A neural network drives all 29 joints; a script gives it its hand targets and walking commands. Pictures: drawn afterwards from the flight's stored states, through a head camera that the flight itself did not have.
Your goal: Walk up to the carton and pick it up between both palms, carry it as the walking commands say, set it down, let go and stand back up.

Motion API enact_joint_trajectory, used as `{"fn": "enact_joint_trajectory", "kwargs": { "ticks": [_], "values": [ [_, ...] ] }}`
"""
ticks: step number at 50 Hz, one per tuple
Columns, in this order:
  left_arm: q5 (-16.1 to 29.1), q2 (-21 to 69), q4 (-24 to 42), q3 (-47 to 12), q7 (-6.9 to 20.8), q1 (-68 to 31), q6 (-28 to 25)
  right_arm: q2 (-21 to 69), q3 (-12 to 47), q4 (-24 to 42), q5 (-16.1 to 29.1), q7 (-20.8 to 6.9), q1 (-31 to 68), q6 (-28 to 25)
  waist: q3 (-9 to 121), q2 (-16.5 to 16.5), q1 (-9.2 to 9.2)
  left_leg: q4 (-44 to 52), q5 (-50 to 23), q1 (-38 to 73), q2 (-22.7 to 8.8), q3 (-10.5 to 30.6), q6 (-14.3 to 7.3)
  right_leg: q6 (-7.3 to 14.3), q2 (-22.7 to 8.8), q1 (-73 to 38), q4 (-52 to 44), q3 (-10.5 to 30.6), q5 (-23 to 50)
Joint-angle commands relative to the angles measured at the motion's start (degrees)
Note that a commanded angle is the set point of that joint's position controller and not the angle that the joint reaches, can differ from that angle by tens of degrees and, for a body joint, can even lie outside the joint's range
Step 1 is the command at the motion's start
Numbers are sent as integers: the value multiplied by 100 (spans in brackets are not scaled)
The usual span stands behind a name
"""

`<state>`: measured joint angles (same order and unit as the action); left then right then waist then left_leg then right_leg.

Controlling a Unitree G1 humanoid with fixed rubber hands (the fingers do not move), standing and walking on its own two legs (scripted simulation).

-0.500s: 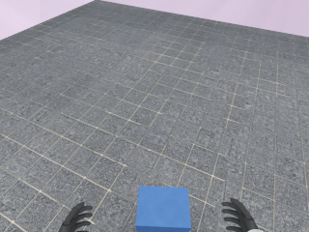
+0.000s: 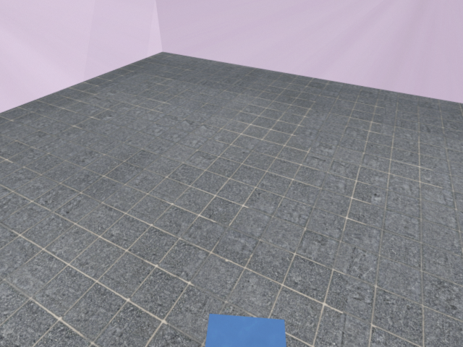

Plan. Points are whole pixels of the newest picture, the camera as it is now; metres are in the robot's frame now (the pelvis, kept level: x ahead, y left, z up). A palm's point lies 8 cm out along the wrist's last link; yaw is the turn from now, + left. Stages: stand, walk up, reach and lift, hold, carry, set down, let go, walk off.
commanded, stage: stand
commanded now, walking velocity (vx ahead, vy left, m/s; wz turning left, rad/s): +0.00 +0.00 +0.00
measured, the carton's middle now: out of the picture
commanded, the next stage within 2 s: none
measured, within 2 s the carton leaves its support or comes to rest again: neither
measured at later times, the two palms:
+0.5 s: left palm out of the picture +0.04 +0.30 -0.11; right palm out of the picture +0.05 -0.28 -0.10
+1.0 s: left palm out of the picture +0.02 +0.31 -0.11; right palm out of the picture +0.03 -0.28 -0.11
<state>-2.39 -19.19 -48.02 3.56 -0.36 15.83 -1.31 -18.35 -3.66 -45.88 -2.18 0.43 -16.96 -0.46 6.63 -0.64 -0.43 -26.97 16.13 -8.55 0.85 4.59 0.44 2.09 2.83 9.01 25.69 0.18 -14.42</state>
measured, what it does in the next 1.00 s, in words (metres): stands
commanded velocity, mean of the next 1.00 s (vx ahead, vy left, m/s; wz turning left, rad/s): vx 0.00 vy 0.00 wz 0.00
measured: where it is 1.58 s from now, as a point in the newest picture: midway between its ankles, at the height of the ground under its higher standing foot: outside the picture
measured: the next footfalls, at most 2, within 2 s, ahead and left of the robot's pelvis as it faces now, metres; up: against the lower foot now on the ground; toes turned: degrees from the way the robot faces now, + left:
none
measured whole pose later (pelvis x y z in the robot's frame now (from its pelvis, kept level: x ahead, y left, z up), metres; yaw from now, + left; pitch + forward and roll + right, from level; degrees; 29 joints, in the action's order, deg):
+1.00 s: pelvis -0.03 +0.02 +0.00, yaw -1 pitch -4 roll +0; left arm -1.1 -19.9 -61.9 0.5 -0.2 12.5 -1.4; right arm -19.3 -1.0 -59.8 -1.0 0.3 -11.9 -1.7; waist 1.4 0.3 -0.5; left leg -22.7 11.1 -7.5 2.3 3.8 -0.7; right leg 0.4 1.3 8.5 22.3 2.0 -9.8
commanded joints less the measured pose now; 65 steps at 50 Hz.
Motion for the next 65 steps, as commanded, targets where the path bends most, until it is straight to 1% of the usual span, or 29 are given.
{"fn": "enact_joint_trajectory", "kwargs": {
  "ticks": [1,5,7,9,10,13,17,19,23,24,26,30,31,33,35,37,41,42,45,48,49,52,55,56,59,60,61,64,65],
  "values": [
    [6,-1024,446,215,-30,-579,-182,-1016,-174,445,8,50,467,-207,-624,115,13,493,-755,-516,-493,484,-158,-50,-756,150,-660,891,736],
    [39,-1045,218,180,-33,-562,-186,-1049,-120,251,19,67,425,-251,-633,-24,8,515,-881,-511,-520,511,-176,-33,-784,82,-605,912,930],
    [59,-1053,108,170,-25,-525,-175,-1102,-115,171,19,71,429,-267,-594,93,-24,515,-977,-445,-522,509,-180,-30,-788,42,-593,913,998],
    [56,-1045,-6,148,-22,-558,-185,-1118,-93,75,38,79,480,-269,-618,-11,-23,571,-889,-468,-521,485,-179,-31,-808,-4,-614,941,1000],
    [62,-1098,-44,152,-24,-551,-187,-1130,-84,13,42,79,453,-264,-671,60,-17,580,-881,-442,-519,505,-183,-32,-804,45,-634,938,920],
    [67,-1081,-174,127,-26,-588,-171,-1118,-58,-110,38,74,505,-282,-741,73,-7,650,-755,-404,-539,516,-190,-41,-800,131,-693,945,700],
    [93,-1038,-348,82,-17,-521,-162,-1143,-36,-259,49,87,544,-285,-796,-12,-47,738,-468,-454,-526,522,-209,-31,-804,75,-777,977,553],
    [86,-1084,-423,72,-20,-565,-144,-1133,-23,-346,64,81,513,-296,-912,46,-7,806,-395,-501,-547,547,-217,-24,-811,124,-805,1002,453],
    [99,-1105,-539,50,-1,-605,-143,-1185,-15,-476,58,66,594,-294,-917,44,-28,837,-220,-470,-529,537,-230,-16,-825,201,-872,1042,107],
    [98,-1134,-596,52,-11,-556,-140,-1140,4,-513,68,56,571,-298,-950,116,-23,855,-221,-467,-546,564,-232,-16,-821,204,-895,1038,86],
    [100,-1138,-645,47,-9,-537,-139,-1157,20,-589,76,48,574,-296,-996,50,-24,879,-75,-540,-539,580,-245,-3,-827,195,-934,1064,-111],
    [109,-1118,-754,18,-3,-569,-134,-1256,10,-709,80,55,615,-307,-937,-50,-19,1008,-66,-550,-601,675,-261,-12,-812,74,-807,1002,110],
    [115,-1127,-765,1,-3,-529,-129,-1233,17,-721,89,52,682,-304,-965,-13,-67,1007,14,-571,-588,676,-264,4,-811,87,-828,1001,115],
    [115,-1159,-828,-15,-5,-525,-128,-1255,32,-781,94,47,651,-297,-965,110,-25,990,21,-533,-572,659,-253,-15,-806,96,-868,990,46],
    [112,-1160,-865,-22,-20,-566,-123,-1233,32,-827,102,47,662,-291,-948,-21,-10,1037,-7,-511,-574,653,-250,-15,-823,63,-845,1012,81],
    [124,-1198,-869,-34,-18,-570,-117,-1276,27,-877,105,50,710,-276,-927,-20,-34,1028,30,-481,-573,652,-254,-15,-839,71,-886,1022,54],
    [130,-1184,-948,-50,-27,-583,-111,-1275,31,-944,114,42,703,-262,-1019,150,-8,1049,66,-506,-573,686,-266,-3,-837,150,-912,1018,-68],
    [118,-1206,-965,-61,-28,-592,-117,-1287,33,-944,106,45,785,-248,-1017,12,-3,1030,152,-475,-561,668,-264,-10,-838,193,-969,1043,-103],
    [137,-1176,-992,-85,-24,-551,-114,-1258,55,-995,124,28,732,-252,-980,-2,-8,1055,61,-496,-577,685,-261,-17,-847,72,-896,1002,112],
    [132,-1216,-1008,-91,-33,-663,-123,-1310,41,-1016,133,40,835,-240,-913,85,-17,1069,-27,-444,-598,691,-263,-32,-855,69,-903,989,127],
    [141,-1168,-1035,-112,-32,-600,-123,-1313,40,-1014,125,30,845,-245,-945,1,-9,1100,3,-456,-596,694,-261,-30,-847,42,-895,984,200],
    [137,-1202,-1064,-118,-36,-666,-121,-1300,56,-1065,135,37,881,-243,-957,-19,-6,1123,-25,-429,-592,671,-248,-41,-859,21,-911,974,270],
    [143,-1234,-1085,-104,-50,-713,-119,-1273,56,-1084,139,41,873,-238,-950,132,-3,1086,-203,-399,-591,679,-267,-24,-878,2,-916,972,296],
    [149,-1221,-1099,-113,-44,-684,-123,-1271,60,-1110,146,37,881,-229,-850,-15,-14,1081,-206,-329,-592,642,-261,-29,-885,-31,-918,988,370],
    [139,-1227,-1135,-126,-54,-735,-119,-1254,75,-1135,162,42,911,-213,-933,104,0,1087,-231,-327,-599,652,-265,-32,-893,1,-931,984,393],
    [143,-1209,-1122,-129,-54,-772,-117,-1287,69,-1125,143,42,950,-209,-913,-10,4,1079,-252,-316,-591,628,-258,-35,-888,-5,-922,968,400],
    [150,-1225,-1146,-138,-51,-752,-107,-1306,63,-1139,147,44,948,-212,-911,48,2,1091,-237,-309,-598,635,-256,-30,-893,-8,-943,993,434],
    [149,-1201,-1158,-137,-50,-750,-124,-1305,80,-1172,146,38,936,-211,-830,-9,-28,1119,-225,-309,-620,666,-254,-45,-883,-100,-906,939,376],
    [137,-1184,-1180,-149,-59,-799,-121,-1254,77,-1176,153,27,986,-204,-859,113,13,1121,-232,-264,-616,665,-255,-45,-876,-54,-896,934,421]
  ]
}}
